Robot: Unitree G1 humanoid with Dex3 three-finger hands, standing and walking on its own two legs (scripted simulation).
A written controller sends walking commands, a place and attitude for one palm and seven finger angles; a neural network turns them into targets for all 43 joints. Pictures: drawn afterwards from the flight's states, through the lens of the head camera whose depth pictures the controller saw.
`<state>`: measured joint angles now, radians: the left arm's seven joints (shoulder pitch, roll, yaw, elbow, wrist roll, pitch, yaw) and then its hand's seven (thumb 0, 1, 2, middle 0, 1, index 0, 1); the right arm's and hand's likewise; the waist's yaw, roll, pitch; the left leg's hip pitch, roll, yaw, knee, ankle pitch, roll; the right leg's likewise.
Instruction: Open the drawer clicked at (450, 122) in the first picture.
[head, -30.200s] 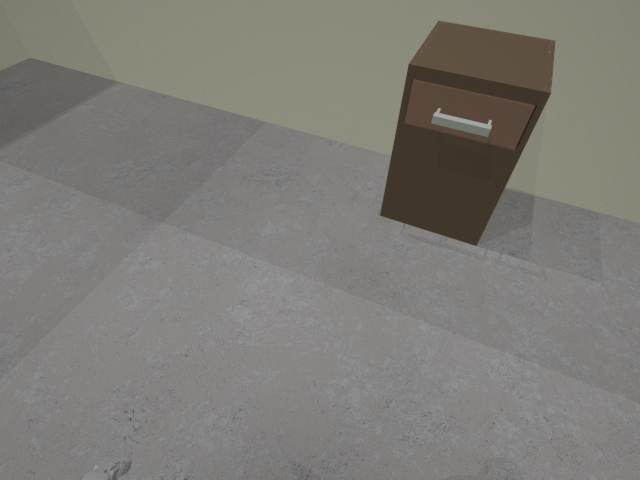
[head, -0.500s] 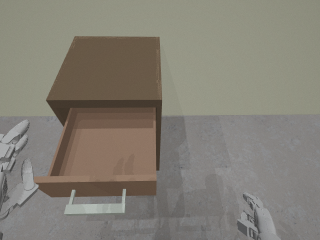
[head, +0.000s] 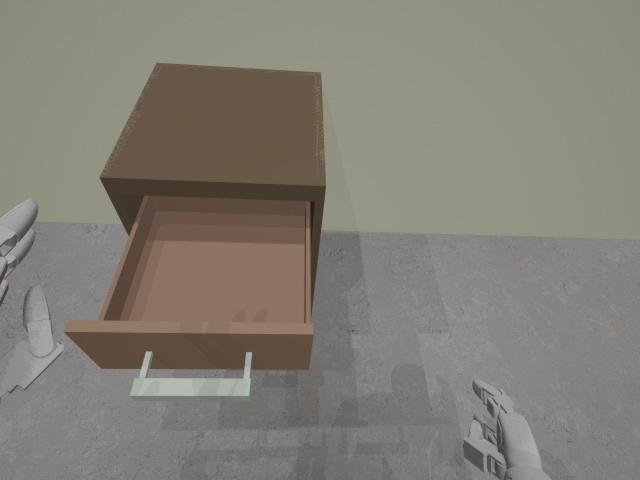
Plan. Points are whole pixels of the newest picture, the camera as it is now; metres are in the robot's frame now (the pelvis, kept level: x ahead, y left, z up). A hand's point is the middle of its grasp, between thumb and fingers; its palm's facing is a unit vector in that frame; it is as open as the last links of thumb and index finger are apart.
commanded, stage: step back with the hand held close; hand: left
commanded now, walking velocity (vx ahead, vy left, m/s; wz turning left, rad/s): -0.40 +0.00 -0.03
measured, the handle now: (196, 374) +0.30 +0.22 -0.19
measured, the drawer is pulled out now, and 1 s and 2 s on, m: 0.30 0.30 0.30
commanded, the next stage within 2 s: stop stepping back and stand still in 0.96 s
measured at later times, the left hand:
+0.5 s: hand (59, 377) +0.17 +0.22 +0.17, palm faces +0.31 -0.80 -0.52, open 7.4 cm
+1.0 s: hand (82, 477) +0.11 +0.17 +0.19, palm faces +0.29 -0.83 -0.48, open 7.4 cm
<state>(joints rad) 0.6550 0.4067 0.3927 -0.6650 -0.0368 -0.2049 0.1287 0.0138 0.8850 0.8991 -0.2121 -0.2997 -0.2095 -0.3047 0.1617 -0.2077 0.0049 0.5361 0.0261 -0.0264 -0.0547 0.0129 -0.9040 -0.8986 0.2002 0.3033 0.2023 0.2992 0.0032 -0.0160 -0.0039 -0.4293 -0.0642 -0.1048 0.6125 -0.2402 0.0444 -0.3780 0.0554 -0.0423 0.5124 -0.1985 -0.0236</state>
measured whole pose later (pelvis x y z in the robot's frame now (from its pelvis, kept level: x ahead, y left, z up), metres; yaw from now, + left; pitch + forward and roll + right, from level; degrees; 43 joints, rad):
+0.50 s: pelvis -0.03 -0.01 -0.01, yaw -1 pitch +3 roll -2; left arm 0.63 0.44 0.43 -0.67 -0.01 -0.25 0.12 0.01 0.88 0.90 -0.21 -0.30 -0.21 -0.30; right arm 0.14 -0.19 -0.01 0.56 0.02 -0.05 -0.05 0.01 -0.90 -0.90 0.20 0.30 0.20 0.30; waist -0.02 -0.02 0.01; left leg -0.51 -0.04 -0.07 0.71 -0.29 0.04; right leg -0.47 0.07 -0.02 0.61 -0.20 -0.04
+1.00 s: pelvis -0.11 -0.05 +0.00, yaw -2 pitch +5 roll -1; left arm 0.58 0.41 0.40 -0.71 -0.04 -0.22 0.13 0.01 0.89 0.90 -0.21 -0.30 -0.20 -0.30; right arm 0.08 -0.11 0.03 0.63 -0.02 -0.09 0.00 0.01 -0.90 -0.90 0.20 0.30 0.20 0.30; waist 0.00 -0.02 0.02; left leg -0.47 0.10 0.00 0.58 -0.20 -0.06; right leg -0.29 0.04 0.00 0.55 -0.38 -0.01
